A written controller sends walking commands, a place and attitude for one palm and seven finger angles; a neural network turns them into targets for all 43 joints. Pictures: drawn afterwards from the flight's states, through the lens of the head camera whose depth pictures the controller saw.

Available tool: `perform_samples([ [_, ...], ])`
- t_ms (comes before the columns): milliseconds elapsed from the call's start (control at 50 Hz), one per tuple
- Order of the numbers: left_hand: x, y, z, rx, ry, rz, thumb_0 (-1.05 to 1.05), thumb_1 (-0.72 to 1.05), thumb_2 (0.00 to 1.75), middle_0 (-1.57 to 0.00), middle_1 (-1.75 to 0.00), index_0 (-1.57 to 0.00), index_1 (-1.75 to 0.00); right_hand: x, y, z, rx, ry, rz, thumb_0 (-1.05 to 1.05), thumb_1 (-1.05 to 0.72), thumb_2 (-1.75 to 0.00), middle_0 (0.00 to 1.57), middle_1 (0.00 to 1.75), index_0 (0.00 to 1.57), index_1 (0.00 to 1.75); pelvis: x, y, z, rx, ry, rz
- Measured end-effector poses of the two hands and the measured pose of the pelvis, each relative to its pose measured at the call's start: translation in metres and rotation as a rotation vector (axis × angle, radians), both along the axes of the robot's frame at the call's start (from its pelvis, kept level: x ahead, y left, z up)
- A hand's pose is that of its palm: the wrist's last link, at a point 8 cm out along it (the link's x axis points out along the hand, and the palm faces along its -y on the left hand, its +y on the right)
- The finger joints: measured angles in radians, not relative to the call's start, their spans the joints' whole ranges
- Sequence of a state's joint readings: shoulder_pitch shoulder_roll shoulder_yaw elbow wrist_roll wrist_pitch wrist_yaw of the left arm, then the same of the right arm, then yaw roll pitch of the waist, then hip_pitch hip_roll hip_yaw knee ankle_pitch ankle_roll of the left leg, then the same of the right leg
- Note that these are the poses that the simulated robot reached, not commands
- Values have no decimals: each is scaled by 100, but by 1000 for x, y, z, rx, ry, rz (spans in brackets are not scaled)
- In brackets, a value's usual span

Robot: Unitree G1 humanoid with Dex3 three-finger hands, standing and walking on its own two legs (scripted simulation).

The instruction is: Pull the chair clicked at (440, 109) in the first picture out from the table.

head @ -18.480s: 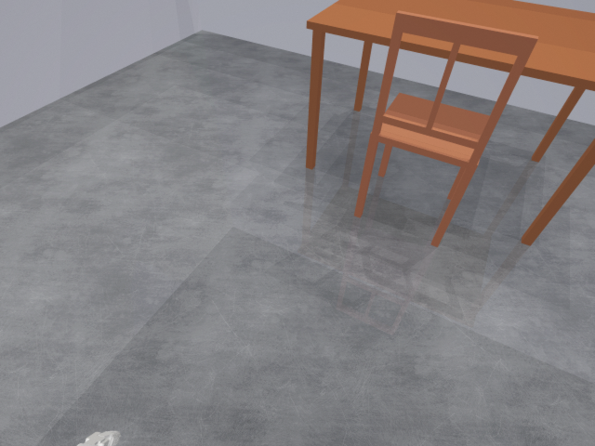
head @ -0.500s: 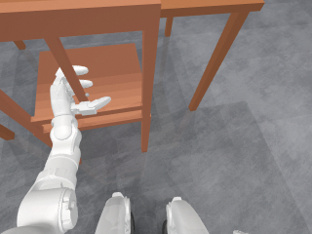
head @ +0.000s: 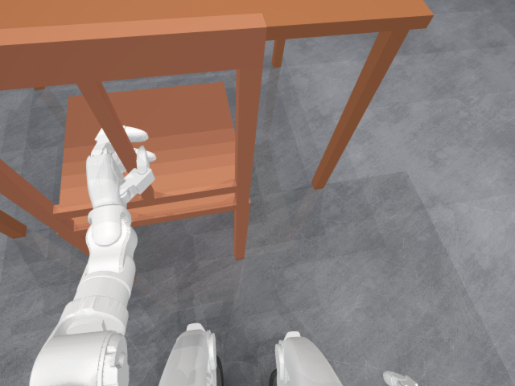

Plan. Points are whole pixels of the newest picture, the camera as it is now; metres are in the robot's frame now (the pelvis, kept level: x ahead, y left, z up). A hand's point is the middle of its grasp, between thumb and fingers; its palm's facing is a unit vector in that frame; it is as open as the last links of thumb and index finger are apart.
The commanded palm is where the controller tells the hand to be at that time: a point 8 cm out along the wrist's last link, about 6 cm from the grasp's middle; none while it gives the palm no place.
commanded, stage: hook a spindle and tug to test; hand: left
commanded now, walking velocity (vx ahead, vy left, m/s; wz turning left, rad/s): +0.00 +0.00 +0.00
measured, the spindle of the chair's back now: (125, 151) +0.46 +0.19 +0.04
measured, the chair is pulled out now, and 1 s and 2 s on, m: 0.01 0.09 0.20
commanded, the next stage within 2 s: step backward, pulling the chair out in 0.38 s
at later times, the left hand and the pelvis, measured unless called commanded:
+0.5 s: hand (145, 190) +0.41 +0.16 +0.02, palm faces +0.18 -0.98 -0.01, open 5.1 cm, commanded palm +0.38 +0.20 +0.02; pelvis +0.00 +0.00 +0.00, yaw +1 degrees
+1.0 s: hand (139, 215) +0.36 +0.16 +0.04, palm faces +0.08 -0.98 -0.15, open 5.2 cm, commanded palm +0.33 +0.21 +0.04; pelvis -0.01 +0.01 +0.10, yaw +1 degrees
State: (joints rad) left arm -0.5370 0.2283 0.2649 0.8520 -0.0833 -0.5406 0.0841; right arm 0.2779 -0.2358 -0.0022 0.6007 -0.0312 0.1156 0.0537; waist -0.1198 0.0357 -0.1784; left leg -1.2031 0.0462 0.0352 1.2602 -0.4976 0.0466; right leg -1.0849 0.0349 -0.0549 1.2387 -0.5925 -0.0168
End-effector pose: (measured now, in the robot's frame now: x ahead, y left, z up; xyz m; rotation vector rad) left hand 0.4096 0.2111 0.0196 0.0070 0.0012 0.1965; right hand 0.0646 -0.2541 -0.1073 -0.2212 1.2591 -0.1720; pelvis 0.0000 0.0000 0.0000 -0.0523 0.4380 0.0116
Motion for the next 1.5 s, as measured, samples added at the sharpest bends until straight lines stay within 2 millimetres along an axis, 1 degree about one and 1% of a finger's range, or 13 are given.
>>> perform_samples([
  [220,-11,1,0,6,-9,-12,1,76,81,-48,-145,-45,-145,17,2,0,7,-32,20,1,-90,-89,20,30,20,30,3,0,0,2,-4,2],
  [500,-34,-1,0,3,-5,-14,2,76,81,-47,-145,-45,-145,39,5,3,8,-88,57,1,-90,-89,20,30,20,30,4,0,3,2,-20,11],
  [520,-35,-1,2,24,14,-16,1,75,81,-48,-145,-45,-145,39,6,5,11,-86,40,1,-90,-89,20,30,20,30,3,0,5,4,-39,13],
  [560,-35,1,10,83,111,-32,2,73,80,-47,-144,-45,-145,39,10,17,14,-81,-3,1,-91,-89,20,30,20,30,3,1,19,8,-95,17],
  [600,-36,3,19,109,224,-40,2,74,81,-45,-138,-45,-145,38,15,34,20,-91,-32,1,-91,-89,20,30,20,30,6,3,38,11,-132,18],
  [680,-46,3,28,60,380,-16,3,74,79,-38,-123,-47,-145,35,22,66,14,-95,-50,1,-90,-89,20,30,20,30,15,7,68,20,-172,11],
  [740,-48,3,32,71,443,-38,4,73,78,-38,-119,-48,-145,31,20,81,-15,-83,-41,1,-90,-89,20,30,20,30,17,9,82,22,-197,13],
  [820,-50,2,35,79,487,-63,6,72,78,-37,-118,-49,-145,22,11,93,-60,-73,-45,1,-90,-89,20,30,20,30,12,11,91,21,-229,19],
  [960,-66,-1,36,73,506,-72,6,73,78,-35,-118,-50,-145,-4,-1,95,-82,-68,-69,1,-90,-89,20,30,20,30,-7,8,97,29,-274,11],
  [1120,-108,-12,37,70,518,-56,6,72,79,-35,-117,-50,-145,-29,-4,88,-31,-57,-55,1,-90,-89,20,30,20,30,-30,-7,101,26,-316,22],
  [1280,-143,-22,38,64,535,-25,7,70,81,-36,-116,-50,-145,-32,-19,91,-36,-122,-20,1,-90,-89,20,30,20,30,-50,-21,103,31,-369,52],
  [1400,-157,-22,38,72,540,-40,7,70,81,-36,-116,-50,-145,-30,-32,99,-102,-170,2,1,-90,-89,20,30,20,30,-56,-12,104,30,-391,68],
  [1500,-160,-17,38,92,525,-72,6,69,81,-36,-118,-50,-145,-28,-27,105,-126,-207,12,1,-90,-89,20,30,20,30,-60,-7,102,34,-402,57],
])
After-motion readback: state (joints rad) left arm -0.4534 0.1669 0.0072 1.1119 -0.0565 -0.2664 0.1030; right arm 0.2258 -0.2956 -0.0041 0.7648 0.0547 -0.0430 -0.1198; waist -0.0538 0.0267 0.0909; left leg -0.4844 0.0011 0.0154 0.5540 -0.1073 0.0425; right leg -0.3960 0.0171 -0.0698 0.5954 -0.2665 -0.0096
